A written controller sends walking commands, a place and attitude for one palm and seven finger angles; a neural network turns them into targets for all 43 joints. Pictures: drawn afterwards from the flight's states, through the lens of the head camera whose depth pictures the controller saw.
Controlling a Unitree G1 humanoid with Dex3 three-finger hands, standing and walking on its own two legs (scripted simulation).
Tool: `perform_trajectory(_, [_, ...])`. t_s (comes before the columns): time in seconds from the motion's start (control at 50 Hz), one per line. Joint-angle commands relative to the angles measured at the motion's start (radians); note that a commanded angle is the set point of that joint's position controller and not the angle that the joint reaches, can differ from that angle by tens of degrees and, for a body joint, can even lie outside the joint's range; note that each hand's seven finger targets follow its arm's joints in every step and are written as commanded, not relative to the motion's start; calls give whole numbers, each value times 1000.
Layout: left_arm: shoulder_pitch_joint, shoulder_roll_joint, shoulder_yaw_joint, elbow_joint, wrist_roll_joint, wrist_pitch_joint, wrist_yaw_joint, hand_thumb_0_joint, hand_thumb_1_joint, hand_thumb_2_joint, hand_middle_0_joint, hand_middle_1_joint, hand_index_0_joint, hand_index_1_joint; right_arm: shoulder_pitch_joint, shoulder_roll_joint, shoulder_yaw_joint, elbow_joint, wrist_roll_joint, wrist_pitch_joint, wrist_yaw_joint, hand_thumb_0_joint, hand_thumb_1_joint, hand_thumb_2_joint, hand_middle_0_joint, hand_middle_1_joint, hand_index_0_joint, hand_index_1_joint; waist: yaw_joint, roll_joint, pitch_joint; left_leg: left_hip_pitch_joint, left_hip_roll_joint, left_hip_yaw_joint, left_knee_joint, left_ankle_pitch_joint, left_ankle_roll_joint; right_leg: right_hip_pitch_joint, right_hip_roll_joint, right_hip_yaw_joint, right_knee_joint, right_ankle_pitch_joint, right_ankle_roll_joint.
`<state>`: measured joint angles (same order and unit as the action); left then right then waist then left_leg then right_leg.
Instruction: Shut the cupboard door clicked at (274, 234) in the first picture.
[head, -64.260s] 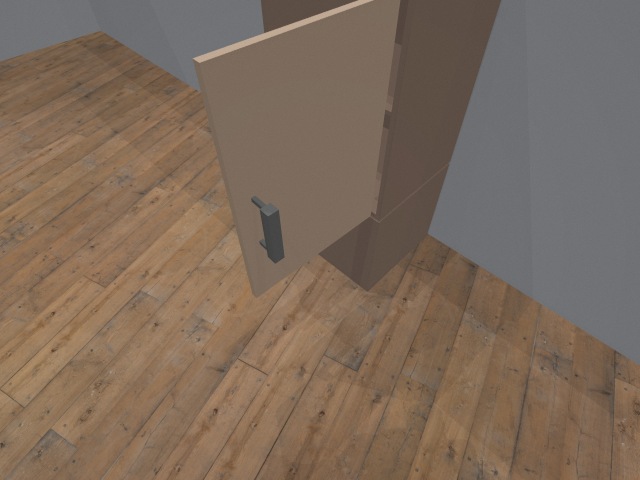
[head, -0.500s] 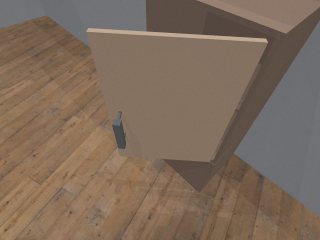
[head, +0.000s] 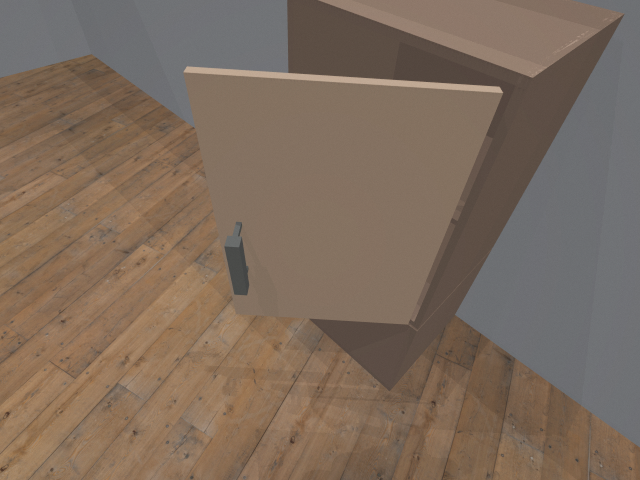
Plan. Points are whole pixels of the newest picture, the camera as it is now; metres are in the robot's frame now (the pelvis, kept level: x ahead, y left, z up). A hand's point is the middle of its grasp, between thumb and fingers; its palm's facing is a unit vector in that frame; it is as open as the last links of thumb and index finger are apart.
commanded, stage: come to a stop and stand still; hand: left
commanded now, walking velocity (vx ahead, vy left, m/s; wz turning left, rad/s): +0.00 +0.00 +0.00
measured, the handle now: (239, 258) +0.51 +0.18 -0.10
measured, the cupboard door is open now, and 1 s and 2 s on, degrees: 42 42 42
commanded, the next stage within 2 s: look again from close up in 0.06 s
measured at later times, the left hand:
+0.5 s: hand out of the picture +0.02 +0.19 -0.18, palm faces +0.05 -0.98 -0.19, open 7.4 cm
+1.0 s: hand out of the picture +0.00 +0.21 -0.19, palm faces -0.04 -0.98 -0.17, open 7.4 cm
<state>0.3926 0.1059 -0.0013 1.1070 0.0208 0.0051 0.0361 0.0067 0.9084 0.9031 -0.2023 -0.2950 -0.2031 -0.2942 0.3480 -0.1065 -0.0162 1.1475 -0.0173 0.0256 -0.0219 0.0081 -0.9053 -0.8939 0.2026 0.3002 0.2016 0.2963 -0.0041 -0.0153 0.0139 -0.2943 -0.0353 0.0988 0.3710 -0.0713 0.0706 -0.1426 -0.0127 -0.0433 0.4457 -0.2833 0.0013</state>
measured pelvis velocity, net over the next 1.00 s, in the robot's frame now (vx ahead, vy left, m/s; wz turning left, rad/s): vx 0.02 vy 0.03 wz -0.05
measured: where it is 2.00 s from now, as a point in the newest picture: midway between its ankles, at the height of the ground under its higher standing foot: outside the picture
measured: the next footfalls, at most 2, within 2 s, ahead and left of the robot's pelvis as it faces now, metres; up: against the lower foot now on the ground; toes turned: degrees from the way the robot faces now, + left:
right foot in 1.22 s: +0.06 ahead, -0.13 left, +0.00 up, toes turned -5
left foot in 1.50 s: +0.09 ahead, +0.08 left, +0.00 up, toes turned +2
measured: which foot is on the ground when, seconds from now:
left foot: down 0.00-1.00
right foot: down 0.00-0.92, up 0.94-1.00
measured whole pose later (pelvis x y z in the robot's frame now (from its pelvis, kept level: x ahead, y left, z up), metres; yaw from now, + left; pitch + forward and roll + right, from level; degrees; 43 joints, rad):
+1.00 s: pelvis +0.02 +0.03 +0.00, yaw -3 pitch +0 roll -1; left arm 0.36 0.19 0.00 1.07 0.04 0.03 0.02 0.01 0.91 0.90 -0.20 -0.29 -0.20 -0.29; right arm 0.22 -0.16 -0.02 1.06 -0.02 -0.01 -0.02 0.01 -0.90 -0.89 0.20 0.30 0.20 0.30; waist 0.01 -0.04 0.00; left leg -0.30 -0.05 0.16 0.43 -0.15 0.13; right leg -0.23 -0.04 -0.01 0.62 -0.42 -0.02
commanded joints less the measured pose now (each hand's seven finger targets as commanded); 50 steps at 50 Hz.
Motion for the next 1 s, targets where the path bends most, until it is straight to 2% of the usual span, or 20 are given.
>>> perform_trajectory(0.0, [129,58,12,-5,-1,-10,7,0,900,900,-200,-300,-200,-300,40,-94,-15,-39,3,-17,-4,0,-900,-900,200,300,200,300,9,18,93,44,135,-204,-147,-348,-40,-168,-61,83,-118,-165,-45])
perform_trajectory(0.12, [161,47,13,4,3,-9,8,0,900,900,-200,-300,-200,-300,50,-86,-16,-35,3,-18,-6,0,-900,-900,200,300,200,300,13,24,104,24,139,-214,-162,-373,-36,-166,-49,74,-105,-155,-46])
perform_trajectory(0.14, [166,100,-1,3,24,-36,32,0,900,900,-200,-300,-200,-300,-106,-136,-9,-133,-4,-28,9,0,-900,-900,200,300,200,300,55,-34,192,-91,84,-105,82,-247,-81,-166,-79,106,-154,-24,-62])
perform_trajectory(0.16, [81,146,13,-53,13,-39,29,0,900,900,-200,-300,-200,-300,-23,-95,-15,-154,-1,-20,20,0,-900,-900,200,300,200,300,-32,-66,109,6,69,-93,198,-282,-76,-315,-156,189,-224,-358,-86])
perform_trajectory(0.18, [0,150,23,-87,8,-39,26,0,900,900,-200,-300,-200,-300,40,-82,-22,-125,-9,-5,22,0,-900,-900,200,300,200,300,-74,-46,108,45,55,-78,323,-263,-70,-402,-184,213,-248,-444,-108])
perform_trajectory(0.2, [-50,157,26,-111,1,-43,28,0,900,900,-200,-300,-200,-300,94,-72,-21,-114,-9,-5,24,0,-900,-900,200,300,200,300,-100,-20,53,63,56,-76,371,-221,-64,-375,-185,183,-216,-341,-117])
perform_trajectory(0.22, [-56,146,26,-125,-2,-53,28,0,900,900,-200,-300,-200,-300,104,-55,-11,-119,-7,-16,25,0,-900,-900,200,300,200,300,-96,76,16,88,66,-81,291,-173,-58,-315,-164,146,-163,-208,-119])
perform_trajectory(0.26, [5,113,19,-95,-2,-57,22,0,900,900,-200,-300,-200,-300,88,-66,0,-136,-2,-39,20,0,-900,-900,200,300,200,300,-59,46,9,72,87,-126,160,-151,-39,-241,-94,104,-40,-128,-95])
perform_trajectory(0.28, [25,85,18,-87,-4,-52,22,0,900,900,-200,-300,-200,-300,76,-90,-3,-144,-5,-45,14,0,-900,-900,200,300,200,300,-40,35,32,34,127,-175,103,-183,-19,-226,-57,87,-7,-139,-83])
perform_trajectory(0.3, [46,74,18,-82,-1,-37,22,0,900,900,-200,-300,-200,-300,57,-114,-8,-154,-6,-41,9,0,-900,-900,200,300,200,300,-23,55,62,-33,154,-225,31,-315,-4,-206,-32,60,14,-202,-76])
perform_trajectory(0.34, [98,75,23,-72,6,-18,20,0,900,900,-200,-300,-200,-300,2,-147,-13,-163,-8,-38,6,0,-900,-900,200,300,200,300,15,134,113,-148,191,-342,-123,-530,22,-143,5,8,108,-180,-54])
perform_trajectory(0.38, [131,77,22,-63,9,-13,16,0,900,900,-200,-300,-200,-300,-39,-167,-20,-176,-3,-37,3,0,-900,-900,200,300,200,300,38,56,129,-189,203,-352,-167,-578,34,-111,4,8,113,-132,-51])
perform_trajectory(0.42, [128,88,21,-70,10,-22,14,0,900,900,-200,-300,-200,-300,-53,-158,-18,-170,-1,-44,4,0,-900,-900,200,300,200,300,46,4,101,-150,176,-297,-138,-470,27,-84,-17,35,47,-85,-62])
perform_trajectory(0.5, [68,125,23,-99,7,-31,15,0,900,900,-200,-300,-200,-300,-36,-168,-21,-159,0,-47,8,0,-900,-900,200,300,200,300,14,-43,70,-34,150,-236,-88,-356,2,-140,-50,90,-23,-99,-69])
perform_trajectory(0.54, [51,139,23,-108,6,-36,14,0,900,900,-200,-300,-200,-300,-40,-178,-21,-156,1,-53,9,0,-900,-900,200,300,200,300,7,-19,48,12,146,-216,-72,-297,1,-141,-61,96,-36,-64,-67])
perform_trajectory(0.62, [40,160,24,-112,8,-32,11,0,900,900,-200,-300,-200,-300,-58,-198,-21,-151,4,-61,7,0,-900,-900,200,300,200,300,9,40,15,57,169,-242,-104,-269,6,-117,-55,68,-20,-11,-53])
perform_trajectory(0.76, [25,191,17,-94,7,-30,7,0,900,900,-200,-300,-200,-300,-91,-224,-22,-145,7,-63,5,0,-900,-900,200,300,200,300,7,33,8,102,172,-226,-96,-202,1,-110,-72,78,-51,22,-44])
perform_trajectory(0.8, [46,145,4,-73,4,-19,7,0,900,900,-200,-300,-200,-300,-72,-187,-12,-125,6,-56,4,0,-900,-900,200,300,200,300,0,41,5,115,189,-250,-127,-288,-6,-121,-57,56,-36,-24,-28])
perform_trajectory(0.9, [56,148,10,-66,14,7,-5,0,900,900,-200,-300,-200,-300,-64,-236,-35,-122,2,-41,-6,0,-900,-900,200,300,200,300,-9,90,23,121,283,-364,-208,-486,37,-220,-16,14,131,-148,-26])
perform_trajectory(0.98, [38,131,21,-81,18,19,-18,0,900,900,-200,-300,-200,-300,-51,-243,-46,-129,-6,-41,-11,0,-900,-900,200,300,200,300,-12,51,1,80,350,-374,-203,-445,114,-265,-35,38,334,-186,-37])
